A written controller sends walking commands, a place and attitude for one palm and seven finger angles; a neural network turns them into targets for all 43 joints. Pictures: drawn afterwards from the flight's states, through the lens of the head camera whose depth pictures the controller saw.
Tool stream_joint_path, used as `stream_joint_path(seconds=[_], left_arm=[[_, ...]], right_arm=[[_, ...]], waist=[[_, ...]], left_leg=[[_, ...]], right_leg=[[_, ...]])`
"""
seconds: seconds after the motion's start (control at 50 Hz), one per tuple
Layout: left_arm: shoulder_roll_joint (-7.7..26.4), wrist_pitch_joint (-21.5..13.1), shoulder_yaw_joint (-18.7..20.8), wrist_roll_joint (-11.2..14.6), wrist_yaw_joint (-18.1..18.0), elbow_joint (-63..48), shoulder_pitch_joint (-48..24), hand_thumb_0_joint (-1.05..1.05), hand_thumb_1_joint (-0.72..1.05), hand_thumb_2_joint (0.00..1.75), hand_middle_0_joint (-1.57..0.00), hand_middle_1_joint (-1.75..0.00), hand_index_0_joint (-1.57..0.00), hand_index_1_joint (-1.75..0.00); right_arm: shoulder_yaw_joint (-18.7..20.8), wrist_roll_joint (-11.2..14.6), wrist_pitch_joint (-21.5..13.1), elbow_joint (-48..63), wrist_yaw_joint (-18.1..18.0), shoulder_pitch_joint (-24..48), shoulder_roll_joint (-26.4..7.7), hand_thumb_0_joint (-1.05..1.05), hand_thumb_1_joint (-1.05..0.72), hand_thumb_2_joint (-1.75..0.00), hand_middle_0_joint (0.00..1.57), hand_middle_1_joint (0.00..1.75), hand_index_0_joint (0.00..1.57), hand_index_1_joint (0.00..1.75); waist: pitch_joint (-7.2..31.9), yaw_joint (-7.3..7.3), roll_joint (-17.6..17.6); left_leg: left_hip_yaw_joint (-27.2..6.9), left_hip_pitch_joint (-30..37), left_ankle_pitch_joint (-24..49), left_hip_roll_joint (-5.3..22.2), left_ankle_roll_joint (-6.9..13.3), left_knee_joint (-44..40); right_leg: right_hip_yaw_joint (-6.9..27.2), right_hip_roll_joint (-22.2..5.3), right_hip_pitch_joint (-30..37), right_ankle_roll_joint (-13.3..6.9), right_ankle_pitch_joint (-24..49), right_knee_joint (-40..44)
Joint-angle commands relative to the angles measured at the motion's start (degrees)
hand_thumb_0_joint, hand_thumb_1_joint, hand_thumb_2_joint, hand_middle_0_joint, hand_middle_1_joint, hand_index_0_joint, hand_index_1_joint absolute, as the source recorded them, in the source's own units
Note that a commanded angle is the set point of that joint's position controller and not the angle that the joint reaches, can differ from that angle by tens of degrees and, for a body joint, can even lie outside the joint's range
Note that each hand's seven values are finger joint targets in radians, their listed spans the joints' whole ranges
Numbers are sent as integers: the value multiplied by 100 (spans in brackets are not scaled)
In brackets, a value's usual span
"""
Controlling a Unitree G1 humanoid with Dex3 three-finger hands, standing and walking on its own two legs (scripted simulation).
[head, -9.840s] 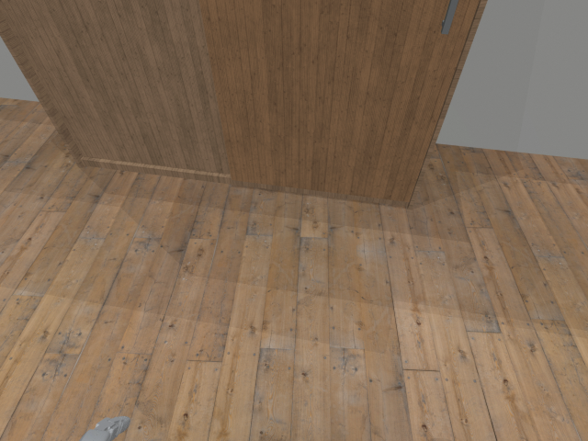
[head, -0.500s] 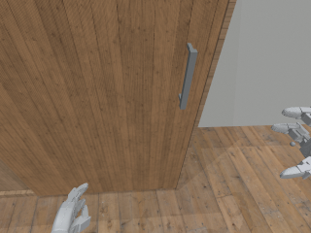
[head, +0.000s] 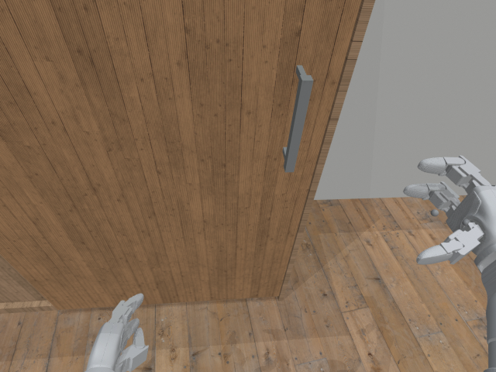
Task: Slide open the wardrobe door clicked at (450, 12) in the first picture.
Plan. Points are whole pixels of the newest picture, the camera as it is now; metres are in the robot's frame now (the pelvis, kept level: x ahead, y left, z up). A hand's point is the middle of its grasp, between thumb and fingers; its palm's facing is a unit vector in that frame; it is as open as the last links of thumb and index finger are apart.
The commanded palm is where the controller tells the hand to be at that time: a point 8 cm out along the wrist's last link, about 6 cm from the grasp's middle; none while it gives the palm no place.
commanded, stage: move the hooked fingers beside the handle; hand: right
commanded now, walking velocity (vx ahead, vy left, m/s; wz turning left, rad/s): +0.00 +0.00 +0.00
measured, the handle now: (294, 122) +0.53 -0.07 +0.15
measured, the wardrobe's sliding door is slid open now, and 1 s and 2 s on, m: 0.00 0.00 0.00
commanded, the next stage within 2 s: none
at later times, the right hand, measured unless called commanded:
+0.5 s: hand (389, 184) +0.36 -0.20 +0.16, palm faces -0.07 +1.00 -0.02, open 14.0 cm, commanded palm +0.34 -0.25 +0.17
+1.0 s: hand (349, 156) +0.42 -0.15 +0.16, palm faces -0.08 +1.00 -0.02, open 14.0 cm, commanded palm +0.40 -0.20 +0.16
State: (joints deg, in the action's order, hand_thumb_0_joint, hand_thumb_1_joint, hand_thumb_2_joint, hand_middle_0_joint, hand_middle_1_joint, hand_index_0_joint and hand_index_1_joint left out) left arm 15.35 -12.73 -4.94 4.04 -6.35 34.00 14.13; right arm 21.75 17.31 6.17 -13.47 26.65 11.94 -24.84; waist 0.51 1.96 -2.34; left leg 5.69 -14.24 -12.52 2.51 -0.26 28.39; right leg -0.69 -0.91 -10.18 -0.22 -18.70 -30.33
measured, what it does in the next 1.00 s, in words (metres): stands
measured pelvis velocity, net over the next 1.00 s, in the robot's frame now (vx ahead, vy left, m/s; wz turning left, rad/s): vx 0.00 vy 0.01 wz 0.03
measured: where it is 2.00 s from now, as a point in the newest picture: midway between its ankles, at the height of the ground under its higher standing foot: outside the picture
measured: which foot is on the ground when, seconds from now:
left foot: down 0.00-1.00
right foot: down 0.00-1.00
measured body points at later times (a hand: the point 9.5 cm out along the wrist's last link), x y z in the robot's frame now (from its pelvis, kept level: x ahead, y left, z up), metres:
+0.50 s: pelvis +0.00 +0.00 +0.00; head +0.00 +0.02 +0.45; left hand +0.16 +0.25 -0.08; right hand +0.36 -0.25 +0.16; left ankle +0.03 +0.12 -0.74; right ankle -0.03 -0.11 -0.74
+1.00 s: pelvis +0.00 +0.01 +0.00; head +0.01 +0.02 +0.45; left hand +0.11 +0.26 -0.10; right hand +0.42 -0.20 +0.17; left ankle +0.03 +0.12 -0.74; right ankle -0.03 -0.11 -0.74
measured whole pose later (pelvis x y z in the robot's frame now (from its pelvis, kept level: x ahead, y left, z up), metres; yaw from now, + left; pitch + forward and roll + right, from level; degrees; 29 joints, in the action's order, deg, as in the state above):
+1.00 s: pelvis +0.00 +0.01 +0.00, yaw +1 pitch +2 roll +0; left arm 15.0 -6.6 -3.4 3.6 -5.5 37.3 16.6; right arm 13.7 11.2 0.8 -38.1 14.1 36.6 -19.8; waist 1.1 -2.3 -1.2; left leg 4.3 -19.1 -11.9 2.0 0.5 29.3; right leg -2.0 -1.3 -13.6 0.4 -17.5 -29.4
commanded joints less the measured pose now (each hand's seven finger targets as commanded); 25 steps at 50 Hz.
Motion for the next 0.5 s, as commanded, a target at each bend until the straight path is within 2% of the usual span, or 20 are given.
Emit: stream_joint_path(seconds=[0.0, 0.04, 0.08, 0.1, 0.12, 0.14, 0.18, 0.24, 0.32, 0.34, 0.4, 0.44, 0.48], left_arm=[[654, -333, 331, 21, -58, -934, -559, 0, 90, 90, -20, -30, -20, -30], [691, -287, 338, -16, -17, -922, -514, 0, 90, 90, -20, -30, -20, -30], [694, -216, 357, 23, 1, -926, -534, 0, 90, 90, -20, -30, -20, -30], [678, -204, 350, 28, 4, -950, -568, 0, 90, 90, -20, -30, -20, -30], [678, -194, 363, 39, 6, -949, -550, 0, 90, 90, -20, -30, -20, -30], [685, -180, 372, 32, 10, -962, -556, 0, 90, 90, -20, -30, -20, -30], [649, -183, 372, 28, -1, -993, -548, 0, 90, 90, -20, -30, -20, -30], [662, -173, 389, 22, -14, -930, -503, 0, 90, 90, -20, -30, -20, -30], [663, -124, 397, 43, -62, -842, -470, 0, 90, 90, -20, -30, -20, -30], [676, -100, 397, 44, -71, -807, -454, 0, 90, 90, -20, -30, -20, -30], [676, -59, 396, 30, -94, -765, -432, 0, 90, 90, -20, -30, -20, -30], [689, -21, 403, 7, -80, -757, -430, 0, 90, 90, -20, -30, -20, -30], [654, 11, 386, 27, -81, -748, -440, 0, 90, 90, -20, -30, -20, -30]], right_arm=[[452, 122, -418, 1266, -164, 2108, -1407, 0, 50, -30, 30, 120, 30, 120], [701, 120, -372, 1041, -224, 1703, -1595, 0, 50, -30, 30, 120, 30, 120], [710, 82, -287, 902, -254, 1776, -1582, 0, 50, -30, 30, 120, 30, 120], [498, 60, -260, 953, -263, 1955, -1386, 0, 50, -30, 30, 120, 30, 120], [462, 52, -237, 924, -290, 2025, -1346, 0, 50, -30, 30, 120, 30, 120], [492, 41, -255, 1059, -313, 2127, -1426, 0, 50, -30, 30, 120, 30, 120], [352, 32, -278, 1216, -340, 2276, -1274, 0, 50, -30, 30, 120, 30, 120], [212, 36, -347, 1159, -397, 2337, -1126, 0, 50, -30, 30, 120, 30, 120], [-2, -61, -303, 964, -515, 2706, -969, 0, 50, -30, 30, 120, 30, 120], [-45, -78, -301, 923, -556, 2876, -988, 0, 50, -30, 30, 120, 30, 120], [-2, -139, -304, 716, -664, 3112, -1042, 0, 50, -30, 30, 120, 30, 120], [175, -166, -354, 647, -726, 3108, -1262, 0, 50, -30, 30, 120, 30, 120], [-80, -195, -395, 544, -736, 3433, -1013, 0, 50, -30, 30, 120, 30, 120]], waist=[[1292, -56, -348], [1301, 63, 21], [1219, 27, 27], [1151, -22, -142], [1130, -36, -194], [1256, -16, -144], [1442, -60, -219], [1377, -94, 16], [1308, -185, -129], [1246, -206, 47], [1372, -212, 5], [1505, -141, 137], [1485, -226, -99]], left_leg=[[-143, 617, 1004, -175, 160, -208], [-127, 826, 1232, -174, 168, -174], [-133, 760, 1252, -157, 149, -169], [-139, 666, 1279, -149, 154, -165], [-138, 618, 1235, -148, 153, -169], [-159, 721, 1330, -153, 165, -163], [-160, 719, 1428, -146, 154, -132], [-164, 678, 1417, -162, 148, -147], [-169, 497, 1212, -141, 137, -178], [-177, 520, 1204, -146, 141, -199], [-189, 558, 1255, -129, 150, -170], [-220, 710, 1357, -124, 150, -163], [-233, 675, 1406, -107, 159, -156]], right_leg=[[201, 105, 91, -56, 1492, 566], [190, 87, -78, -48, 1701, 554], [129, 84, -161, -54, 1662, 570], [112, 87, -128, -50, 1675, 567], [107, 86, -118, -43, 1631, 560], [99, 81, -56, -56, 1743, 524], [93, 89, 64, -61, 1836, 515], [92, 66, 61, -76, 1806, 487], [72, 87, 47, -78, 1570, 521], [74, 71, 24, -92, 1571, 511], [95, 91, 25, -92, 1605, 515], [76, 80, -7, -107, 1691, 495], [45, 94, 0, -97, 1686, 502]])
